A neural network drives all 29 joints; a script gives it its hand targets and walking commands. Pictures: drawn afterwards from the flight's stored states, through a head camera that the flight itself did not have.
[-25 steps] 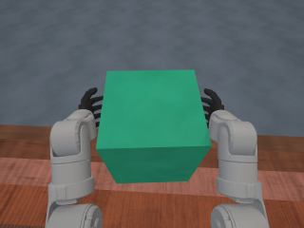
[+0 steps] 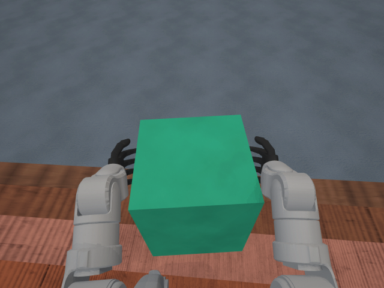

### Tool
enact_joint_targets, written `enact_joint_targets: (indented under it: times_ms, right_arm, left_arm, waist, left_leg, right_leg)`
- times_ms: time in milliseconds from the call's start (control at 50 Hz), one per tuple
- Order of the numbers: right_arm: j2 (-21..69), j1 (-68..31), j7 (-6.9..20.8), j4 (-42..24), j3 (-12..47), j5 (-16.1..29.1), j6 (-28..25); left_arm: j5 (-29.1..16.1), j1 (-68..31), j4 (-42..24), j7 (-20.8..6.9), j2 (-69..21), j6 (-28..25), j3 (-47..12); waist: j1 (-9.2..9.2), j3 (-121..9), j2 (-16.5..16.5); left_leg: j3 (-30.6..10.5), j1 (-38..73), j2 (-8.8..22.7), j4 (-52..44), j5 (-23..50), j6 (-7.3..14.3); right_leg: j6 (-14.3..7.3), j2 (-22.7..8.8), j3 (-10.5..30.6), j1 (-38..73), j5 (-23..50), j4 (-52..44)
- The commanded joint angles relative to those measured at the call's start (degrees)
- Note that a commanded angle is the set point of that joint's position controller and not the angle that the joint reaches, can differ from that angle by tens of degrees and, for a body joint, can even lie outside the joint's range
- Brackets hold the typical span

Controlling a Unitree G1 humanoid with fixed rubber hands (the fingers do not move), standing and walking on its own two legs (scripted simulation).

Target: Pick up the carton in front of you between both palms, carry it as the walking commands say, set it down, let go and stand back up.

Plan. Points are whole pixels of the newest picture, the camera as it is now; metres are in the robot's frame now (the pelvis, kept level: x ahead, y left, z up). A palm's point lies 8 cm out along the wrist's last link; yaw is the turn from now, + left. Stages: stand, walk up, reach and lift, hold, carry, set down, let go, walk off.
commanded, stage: carry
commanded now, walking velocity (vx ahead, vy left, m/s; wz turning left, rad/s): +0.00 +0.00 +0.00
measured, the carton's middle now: (194, 189) +0.34 +0.01 +0.01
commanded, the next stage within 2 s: none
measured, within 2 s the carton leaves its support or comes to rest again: neither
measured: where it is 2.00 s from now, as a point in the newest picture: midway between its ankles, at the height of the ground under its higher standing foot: (198, 165)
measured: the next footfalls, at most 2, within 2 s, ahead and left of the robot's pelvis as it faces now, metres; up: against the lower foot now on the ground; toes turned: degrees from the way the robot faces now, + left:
left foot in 0.18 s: +0.23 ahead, +0.05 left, -0.12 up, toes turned +4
right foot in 0.62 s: +0.52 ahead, -0.08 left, -0.24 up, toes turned +0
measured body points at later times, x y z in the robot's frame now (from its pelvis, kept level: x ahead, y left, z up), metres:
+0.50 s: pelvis +0.29 +0.01 -0.14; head +0.31 +0.01 +0.30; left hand +0.66 +0.14 -0.05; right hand +0.65 -0.16 -0.05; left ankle +0.19 +0.04 -0.83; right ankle +0.41 -0.16 -0.82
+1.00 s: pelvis +0.62 -0.02 -0.27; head +0.66 -0.03 +0.17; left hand +0.97 +0.16 -0.18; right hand +0.99 -0.15 -0.19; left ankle +0.78 +0.10 -0.97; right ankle +0.49 -0.08 -0.95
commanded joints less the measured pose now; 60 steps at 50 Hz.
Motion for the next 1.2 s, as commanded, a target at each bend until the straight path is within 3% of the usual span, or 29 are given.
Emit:
enact_joint_targets:
  times_ms: [0,80,120,140,160,180,220,260,300,340,400,520,560,600,620,640,660,700,740,860,940,980,1000,1040,1060,1080,1100,1140,1180]
  right_arm:
    - [60.2,-37.0,11.8,-5.2,40.4,20.8,-2.2]
    - [52.2,-33.4,11.2,-3.9,36.1,17.6,0.2]
    - [48.3,-31.2,11.2,-2.4,33.8,16.3,1.5]
    - [47.0,-31.4,11.4,-2.0,32.7,16.2,2.0]
    - [47.1,-32.0,11.4,-1.0,32.2,16.4,2.5]
    - [46.6,-32.5,11.5,1.5,31.1,16.5,3.4]
    - [49.0,-40.5,12.3,-0.5,33.4,21.1,5.0]
    - [53.3,-48.8,13.2,-2.7,35.2,26.7,5.7]
    - [58.2,-52.5,13.9,-2.6,36.6,30.5,5.5]
    - [61.0,-52.3,14.4,-1.8,37.0,31.3,4.6]
    - [64.5,-52.3,14.7,-2.0,37.3,31.0,3.2]
    - [62.8,-44.7,14.8,-3.4,37.1,29.2,0.7]
    - [61.2,-42.2,15.0,-2.8,37.1,28.5,0.7]
    - [60.2,-40.0,15.2,-1.0,37.9,27.3,0.6]
    - [59.5,-39.5,15.2,0.4,37.2,26.3,0.8]
    - [59.3,-38.7,15.0,1.2,36.7,24.7,1.5]
    - [56.1,-38.0,14.5,0.3,34.9,23.6,1.8]
    - [57.0,-40.0,13.6,1.2,33.1,20.9,1.1]
    - [56.6,-37.4,12.7,-0.3,32.0,18.6,-0.1]
    - [56.6,-36.1,11.3,-4.9,34.7,17.5,-2.7]
    - [54.7,-36.2,11.2,-8.5,37.5,18.0,-2.7]
    - [52.7,-35.3,11.1,-8.8,37.8,18.2,-1.9]
    - [51.2,-34.0,11.1,-8.5,37.6,17.8,-1.3]
    - [48.2,-31.7,11.5,-6.2,37.1,17.7,-0.1]
    - [47.3,-31.7,12.0,-4.8,36.6,18.2,0.6]
    - [47.2,-31.6,12.5,-3.1,36.4,19.1,1.3]
    - [47.7,-34.9,12.8,-1.6,36.7,21.1,1.8]
    - [51.8,-42.0,13.9,-3.2,38.0,26.0,2.3]
    - [57.7,-47.1,14.8,-3.3,39.7,29.9,2.0]
  left_arm:
    - [-24.9,-38.4,-6.7,-14.9,-58.2,-0.3,-42.9]
    - [-26.6,-37.1,-4.8,-14.2,-55.0,0.8,-42.5]
    - [-26.8,-37.6,-2.6,-14.2,-54.7,1.8,-42.6]
    - [-26.8,-40.5,-3.1,-14.1,-54.1,2.2,-42.0]
    - [-26.0,-43.0,-3.5,-13.9,-53.1,2.8,-41.6]
    - [-25.4,-45.9,-3.1,-13.4,-52.3,4.2,-40.7]
    - [-22.2,-43.7,-0.2,-11.5,-48.8,6.2,-35.7]
    - [-21.0,-43.8,-1.2,-10.1,-49.0,7.2,-32.1]
    - [-19.8,-45.1,-0.7,-9.8,-49.8,7.0,-30.9]
    - [-18.7,-44.9,0.1,-10.2,-52.5,6.4,-31.1]
    - [-18.8,-43.7,1.2,-10.9,-56.7,5.0,-32.5]
    - [-20.4,-42.7,-3.3,-10.3,-58.0,3.3,-37.6]
    - [-19.3,-40.7,-3.5,-9.8,-56.5,3.4,-37.9]
    - [-18.5,-37.6,-2.3,-10.1,-54.5,3.4,-37.5]
    - [-18.7,-36.8,-1.3,-10.5,-53.9,3.5,-37.6]
    - [-19.3,-36.2,0.9,-10.8,-53.1,3.3,-37.6]
    - [-21.1,-37.4,0.6,-11.4,-56.1,2.9,-38.3]
    - [-25.7,-45.5,-3.5,-12.7,-59.8,2.7,-41.6]
    - [-29.8,-47.7,-4.2,-13.6,-63.5,1.4,-43.9]
    - [-31.4,-44.7,-5.1,-14.5,-64.1,-1.4,-44.5]
    - [-29.7,-40.0,-5.6,-13.9,-61.2,-1.8,-44.4]
    - [-28.7,-37.0,-4.9,-13.6,-59.2,-1.5,-44.1]
    - [-28.0,-35.6,-3.9,-13.4,-58.0,-1.1,-43.8]
    - [-25.7,-34.3,-2.2,-13.0,-55.4,-0.2,-42.4]
    - [-24.0,-35.7,-2.0,-12.8,-53.3,0.5,-40.7]
    - [-22.4,-37.2,-1.5,-12.4,-51.8,1.5,-39.8]
    - [-20.3,-36.8,-0.3,-11.8,-49.5,2.8,-37.4]
    - [-19.4,-37.2,-0.4,-10.7,-48.9,3.8,-34.5]
    - [-18.4,-38.6,-0.5,-10.4,-50.4,3.6,-33.1]
  waist:
    - [4.41,-21.7,-1.6]
    - [3.85,-18.6,-6.0]
    - [-4.70,-25.4,-6.5]
    - [-11.26,-27.3,0.3]
    - [-15.04,-25.1,13.8]
    - [-9.36,-22.0,16.4]
    - [-4.74,-20.3,1.4]
    - [-3.50,-23.1,2.6]
    - [-3.15,-19.9,-2.3]
    - [-4.79,-18.4,1.0]
    - [-5.95,-22.1,-0.5]
    - [-9.88,-19.8,5.4]
    - [-4.87,-25.1,10.7]
    - [5.67,-28.5,3.5]
    - [8.80,-26.3,-6.4]
    - [2.91,-30.4,-13.6]
    - [5.45,-33.0,-9.6]
    - [2.86,-21.6,-2.0]
    - [1.28,-26.4,-2.6]
    - [3.11,-27.6,-7.7]
    - [6.98,-21.9,-2.3]
    - [5.22,-20.4,-6.5]
    - [1.83,-23.9,-9.8]
    - [-8.10,-26.4,-4.4]
    - [-11.61,-24.8,6.9]
    - [-8.27,-23.5,10.6]
    - [-5.80,-23.5,9.4]
    - [-4.14,-23.5,2.0]
    - [-3.30,-21.0,-2.5]
  left_leg:
    - [4.0,-9.7,-2.2,-15.1,13.1,0.1]
    - [9.1,16.6,-5.9,-31.2,27.2,1.0]
    - [9.6,34.6,-6.3,-21.7,26.2,2.0]
    - [6.6,45.3,-2.9,-27.0,22.7,4.2]
    - [2.9,51.5,0.0,-29.3,20.0,7.3]
    - [-9.5,56.9,9.1,-20.7,49.5,12.5]
    - [-23.1,50.3,15.2,-24.0,32.1,18.3]
    - [-32.7,44.7,19.1,-23.7,7.5,21.6]
    - [-27.8,32.4,15.5,-27.2,4.4,18.1]
    - [-23.1,25.2,12.5,-28.3,11.1,15.5]
    - [-16.4,35.2,7.0,-16.4,13.7,11.8]
    - [-5.4,30.2,-1.0,-9.4,7.1,8.2]
    - [-3.0,27.4,0.7,-0.4,11.7,6.5]
    - [1.0,23.6,0.0,22.1,21.7,2.1]
    - [3.4,10.5,-6.1,37.1,-14.6,0.2]
    - [0.2,-6.6,-9.7,48.9,-34.7,-1.5]
    - [-2.1,-11.7,-5.8,42.3,-29.9,-0.2]
    - [-2.8,-9.5,-2.1,29.8,-26.5,-0.1]
    - [-8.3,-14.4,0.5,24.7,-23.7,1.0]
    - [-0.9,-8.9,-1.3,9.9,-6.1,1.4]
    - [4.2,1.0,-4.0,-22.0,18.5,-0.1]
    - [6.7,17.2,-5.2,-28.4,26.9,0.1]
    - [7.9,27.0,-5.7,-21.0,32.7,1.1]
    - [7.9,40.9,-5.4,-27.6,25.0,2.4]
    - [2.4,46.7,-1.0,-32.1,20.7,5.6]
    - [-8.9,54.7,9.2,-19.8,42.2,9.9]
    - [-22.7,53.0,12.2,-22.7,37.8,13.8]
    - [-32.6,46.1,16.1,-23.8,9.7,18.7]
    - [-32.3,34.1,16.0,-26.3,4.9,18.3]
  right_leg:
    - [3.7,-10.1,12.2,27.4,57.0,0.1]
    - [3.2,-6.1,6.2,8.7,47.6,6.2]
    - [5.4,-9.8,6.1,0.1,61.6,20.3]
    - [7.5,-9.9,5.0,-7.4,61.8,37.5]
    - [9.3,-2.2,-0.1,-17.5,18.9,54.9]
    - [9.4,1.4,2.9,-30.0,-8.8,61.0]
    - [6.1,-3.6,10.9,-34.6,-2.0,50.7]
    - [5.3,-6.6,15.1,-39.0,0.1,44.7]
    - [6.6,-7.5,10.9,-32.0,6.1,33.2]
    - [7.4,-6.8,6.6,-24.9,6.8,25.2]
    - [6.8,-9.7,9.3,-33.5,30.8,22.1]
    - [7.9,-1.5,-2.9,-14.5,46.5,-10.2]
    - [5.9,-0.5,-5.3,-1.2,53.3,-4.3]
    - [3.9,-2.9,-2.9,14.1,47.8,-14.3]
    - [1.7,-9.4,4.4,23.1,53.5,-12.2]
    - [-7.9,-23.2,28.6,35.6,71.6,-3.9]
    - [-11.6,-24.0,38.7,33.8,40.1,-8.3]
    - [-6.0,-18.8,29.2,22.5,47.7,-7.5]
    - [-8.3,-20.2,34.0,22.4,37.9,-2.7]
    - [-4.3,-16.2,24.0,17.7,51.5,-0.7]
    - [-2.3,-7.3,14.6,11.3,35.4,5.2]
    - [-0.4,-6.3,9.9,0.4,30.0,8.1]
    - [1.6,-7.4,6.8,-3.1,33.3,14.8]
    - [5.3,-8.2,5.2,-7.1,47.3,32.6]
    - [7.6,-3.0,2.4,-14.3,23.6,52.0]
    - [8.6,0.6,3.0,-30.3,-9.7,63.1]
    - [7.6,-1.5,7.8,-34.1,-3.5,56.7]
    - [6.7,-6.0,12.8,-39.3,2.9,48.1]
    - [7.3,-7.9,11.4,-34.6,5.5,36.3]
